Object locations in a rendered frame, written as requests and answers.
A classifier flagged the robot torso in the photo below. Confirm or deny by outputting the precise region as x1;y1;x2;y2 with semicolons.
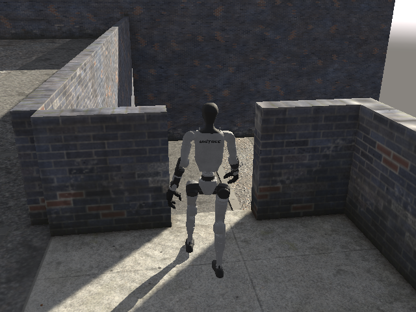
194;127;225;195

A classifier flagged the right robot hand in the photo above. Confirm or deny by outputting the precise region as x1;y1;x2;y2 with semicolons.
224;172;239;184

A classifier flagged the robot left forearm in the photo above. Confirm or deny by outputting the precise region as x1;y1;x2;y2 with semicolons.
169;158;185;191

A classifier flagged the robot right forearm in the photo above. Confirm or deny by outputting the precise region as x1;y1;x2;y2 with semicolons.
230;156;239;176

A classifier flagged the humanoid robot head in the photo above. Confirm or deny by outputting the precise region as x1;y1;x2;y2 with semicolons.
199;103;221;134

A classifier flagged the left robot upper arm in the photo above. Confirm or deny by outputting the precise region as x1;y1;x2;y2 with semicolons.
179;131;196;168

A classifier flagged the right robot upper arm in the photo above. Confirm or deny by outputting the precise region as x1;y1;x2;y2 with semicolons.
223;131;238;165

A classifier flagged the left robot hand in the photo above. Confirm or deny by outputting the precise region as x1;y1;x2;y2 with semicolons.
166;189;181;209

